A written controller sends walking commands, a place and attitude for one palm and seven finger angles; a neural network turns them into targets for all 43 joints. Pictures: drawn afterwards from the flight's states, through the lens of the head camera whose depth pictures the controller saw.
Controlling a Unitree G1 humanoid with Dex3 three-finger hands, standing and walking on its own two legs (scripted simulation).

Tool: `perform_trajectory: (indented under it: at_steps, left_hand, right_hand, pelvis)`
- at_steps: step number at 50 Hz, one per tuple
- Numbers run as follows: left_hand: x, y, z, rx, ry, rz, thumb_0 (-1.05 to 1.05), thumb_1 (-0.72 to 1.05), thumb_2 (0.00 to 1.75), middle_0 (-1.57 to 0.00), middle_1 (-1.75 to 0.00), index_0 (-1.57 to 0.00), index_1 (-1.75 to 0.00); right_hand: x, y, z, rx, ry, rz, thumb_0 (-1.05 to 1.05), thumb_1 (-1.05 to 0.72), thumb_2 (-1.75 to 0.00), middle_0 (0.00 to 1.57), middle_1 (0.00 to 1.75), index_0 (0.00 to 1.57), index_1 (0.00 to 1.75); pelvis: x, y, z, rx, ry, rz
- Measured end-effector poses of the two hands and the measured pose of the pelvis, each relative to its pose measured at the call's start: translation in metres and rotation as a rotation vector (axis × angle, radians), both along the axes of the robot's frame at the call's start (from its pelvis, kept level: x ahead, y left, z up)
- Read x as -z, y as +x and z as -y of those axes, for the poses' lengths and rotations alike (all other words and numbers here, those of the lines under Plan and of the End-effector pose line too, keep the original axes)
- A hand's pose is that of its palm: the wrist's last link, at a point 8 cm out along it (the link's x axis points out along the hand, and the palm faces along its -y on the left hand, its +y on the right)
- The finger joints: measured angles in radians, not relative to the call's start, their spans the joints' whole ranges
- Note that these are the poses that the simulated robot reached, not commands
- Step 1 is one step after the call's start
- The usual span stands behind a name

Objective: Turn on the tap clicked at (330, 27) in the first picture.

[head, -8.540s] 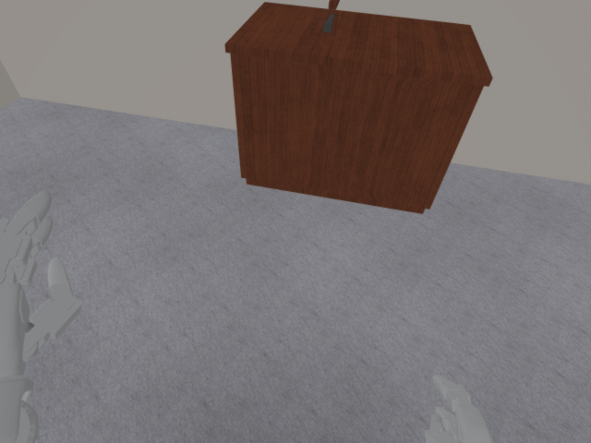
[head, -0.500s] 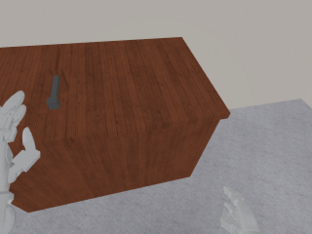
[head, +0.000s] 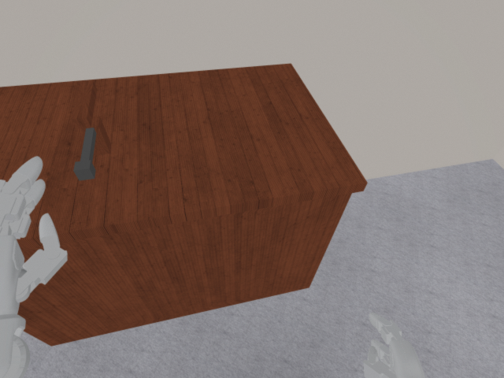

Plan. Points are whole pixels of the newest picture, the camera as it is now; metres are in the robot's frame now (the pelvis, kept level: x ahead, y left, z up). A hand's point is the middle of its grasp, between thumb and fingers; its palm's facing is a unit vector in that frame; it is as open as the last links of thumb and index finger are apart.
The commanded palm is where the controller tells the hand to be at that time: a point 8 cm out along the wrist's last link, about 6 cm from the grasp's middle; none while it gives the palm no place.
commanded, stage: shuffle to correct the standing spot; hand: left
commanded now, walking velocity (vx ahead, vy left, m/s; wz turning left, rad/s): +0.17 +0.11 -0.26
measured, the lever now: (84, 170) +0.45 +0.37 +0.04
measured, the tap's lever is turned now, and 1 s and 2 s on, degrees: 0 0 0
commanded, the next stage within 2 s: come to a stop and stand still in 0.58 s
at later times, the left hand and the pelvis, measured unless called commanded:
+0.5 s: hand (85, 217) +0.27 +0.24 +0.15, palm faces +0.36 -0.85 -0.38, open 7.4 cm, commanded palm +0.21 +0.28 +0.17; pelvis +0.04 +0.01 -0.03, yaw -1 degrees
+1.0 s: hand (87, 186) +0.31 +0.25 +0.16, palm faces +0.42 -0.82 -0.39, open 7.4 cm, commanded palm +0.26 +0.29 +0.17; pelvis +0.09 +0.01 -0.02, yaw -1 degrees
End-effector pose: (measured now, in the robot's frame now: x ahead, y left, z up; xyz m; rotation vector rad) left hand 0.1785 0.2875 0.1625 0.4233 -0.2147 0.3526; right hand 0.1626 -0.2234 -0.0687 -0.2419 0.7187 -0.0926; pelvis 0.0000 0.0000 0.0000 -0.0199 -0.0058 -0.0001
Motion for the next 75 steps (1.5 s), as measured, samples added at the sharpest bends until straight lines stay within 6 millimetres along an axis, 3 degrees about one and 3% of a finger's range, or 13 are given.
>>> perform_trajectory:
  at_steps: [9,23,30,36,41,44,53,59,64,75]
  left_hand:
    - [0.004,0.002,0.0,-0.01,-0.006,0.015,0.02,0.89,0.9,-0.21,-0.3,-0.21,-0.3]
    - [0.0,0.049,0.008,0.066,0.057,0.104,0.02,0.89,0.9,-0.21,-0.3,-0.21,-0.3]
    - [0.0,0.065,-0.009,0.064,0.092,0.103,0.02,0.89,0.9,-0.21,-0.3,-0.21,-0.31]
    - [-0.009,0.085,-0.002,0.078,0.098,0.064,0.02,0.89,0.9,-0.21,-0.3,-0.21,-0.3]
    - [-0.013,0.097,0.004,0.085,0.171,0.06,0.02,0.89,0.9,-0.21,-0.3,-0.21,-0.31]
    - [-0.015,0.096,0.002,0.062,0.168,0.103,0.02,0.89,0.9,-0.21,-0.3,-0.22,-0.31]
    - [-0.012,0.089,-0.007,0.011,0.041,0.137,0.02,0.89,0.9,-0.21,-0.3,-0.22,-0.31]
    - [-0.012,0.096,-0.031,-0.001,0.027,0.151,0.02,0.89,0.9,-0.21,-0.3,-0.22,-0.31]
    - [-0.009,0.104,-0.049,-0.052,0.03,0.108,0.02,0.89,0.9,-0.21,-0.3,-0.21,-0.31]
    - [-0.002,0.138,-0.062,-0.012,-0.003,0.025,0.02,0.89,0.9,-0.21,-0.3,-0.21,-0.3]
  right_hand:
    - [0.002,0.005,0.006,0.011,-0.014,0.02,0.01,-0.9,-0.9,0.2,0.3,0.2,0.3]
    - [0.024,0.024,0.01,0.059,0.006,-0.006,0.01,-0.9,-0.9,0.2,0.3,0.2,0.3]
    - [0.031,0.033,0.0,0.09,0.01,-0.04,0.01,-0.9,-0.9,0.2,0.3,0.2,0.3]
    - [0.031,0.036,-0.015,0.094,0.069,-0.06,0.01,-0.9,-0.9,0.2,0.3,0.2,0.3]
    - [0.047,0.053,-0.016,0.062,0.079,-0.083,0.01,-0.9,-0.9,0.2,0.3,0.2,0.3]
    - [0.054,0.07,-0.011,0.023,0.071,-0.088,0.01,-0.9,-0.9,0.2,0.3,0.2,0.3]
    - [0.013,0.106,-0.011,-0.001,-0.017,0.028,0.01,-0.9,-0.9,0.2,0.3,0.2,0.3]
    - [0.0,0.115,-0.027,0.024,-0.03,0.076,0.01,-0.9,-0.9,0.2,0.3,0.2,0.3]
    - [0.004,0.117,-0.049,-0.008,0.014,0.062,0.01,-0.9,-0.9,0.2,0.3,0.2,0.3]
    - [0.012,0.127,-0.078,-0.003,0.039,-0.019,0.01,-0.9,-0.9,0.2,0.3,0.2,0.3]
  pelvis:
    - [0.005,0.007,0.0,0.014,-0.002,0.0]
    - [0.023,0.038,-0.003,0.014,0.004,-0.002]
    - [0.027,0.053,-0.017,0.036,0.031,0.006]
    - [0.016,0.073,-0.017,0.027,0.023,0.001]
    - [0.025,0.092,-0.01,-0.008,0.022,0.016]
    - [0.031,0.091,-0.009,-0.017,0.006,0.04]
    - [0.018,0.095,-0.017,0.01,0.039,0.062]
    - [0.016,0.103,-0.035,0.008,0.02,0.061]
    - [0.012,0.112,-0.043,-0.008,0.013,0.043]
    - [0.004,0.137,-0.065,0.008,0.005,0.023]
